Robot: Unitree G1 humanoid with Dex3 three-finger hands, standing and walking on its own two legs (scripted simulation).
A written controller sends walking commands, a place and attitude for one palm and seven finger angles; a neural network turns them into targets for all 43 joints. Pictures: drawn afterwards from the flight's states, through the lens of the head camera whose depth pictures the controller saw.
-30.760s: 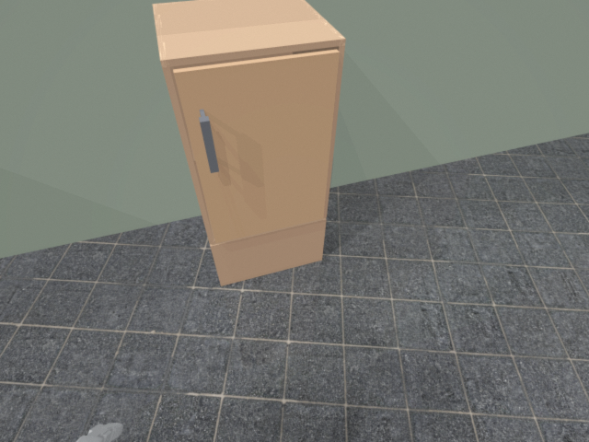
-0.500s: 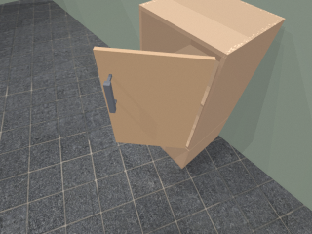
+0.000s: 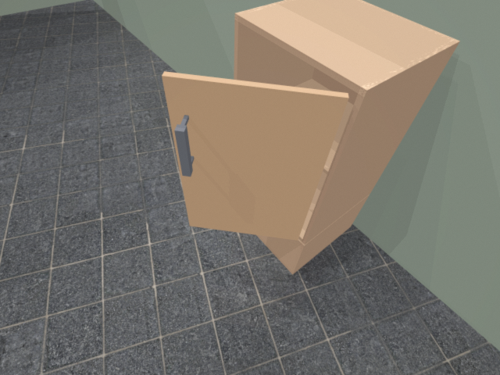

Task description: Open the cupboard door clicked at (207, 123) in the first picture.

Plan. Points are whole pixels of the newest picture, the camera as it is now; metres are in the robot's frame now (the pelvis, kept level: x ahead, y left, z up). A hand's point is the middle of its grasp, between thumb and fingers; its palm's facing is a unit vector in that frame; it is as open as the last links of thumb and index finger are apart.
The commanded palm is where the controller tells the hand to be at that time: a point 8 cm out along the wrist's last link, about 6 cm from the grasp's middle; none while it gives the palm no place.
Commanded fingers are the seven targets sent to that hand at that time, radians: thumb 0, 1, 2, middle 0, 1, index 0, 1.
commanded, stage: come to a stop and stand still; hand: left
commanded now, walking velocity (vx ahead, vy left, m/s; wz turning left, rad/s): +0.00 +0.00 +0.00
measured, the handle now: (186, 146) +0.61 +0.21 -0.05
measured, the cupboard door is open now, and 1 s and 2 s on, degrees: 44 44 44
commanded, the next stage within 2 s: look again from close up in 0.44 s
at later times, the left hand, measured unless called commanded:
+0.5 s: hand out of the picture +0.01 +0.18 -0.17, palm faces +0.00 -0.99 -0.15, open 7.4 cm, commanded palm none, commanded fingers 0.00 0.90 0.90 -0.20 -0.30 -0.20 -0.30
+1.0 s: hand out of the picture +0.04 +0.20 -0.16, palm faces +0.00 -0.97 -0.24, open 7.4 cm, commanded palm none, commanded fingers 0.00 0.90 0.90 -0.20 -0.30 -0.20 -0.30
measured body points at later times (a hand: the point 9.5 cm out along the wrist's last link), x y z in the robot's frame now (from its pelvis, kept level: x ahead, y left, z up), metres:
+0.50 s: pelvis +0.01 +0.01 +0.01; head +0.02 +0.03 +0.46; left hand +0.01 +0.23 -0.16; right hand +0.00 -0.21 -0.15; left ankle +0.00 +0.11 -0.73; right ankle +0.00 -0.12 -0.73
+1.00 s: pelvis -0.03 +0.01 +0.00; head -0.05 +0.01 +0.45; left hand +0.04 +0.25 -0.14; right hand +0.04 -0.25 -0.14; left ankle +0.00 +0.11 -0.73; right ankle +0.00 -0.12 -0.73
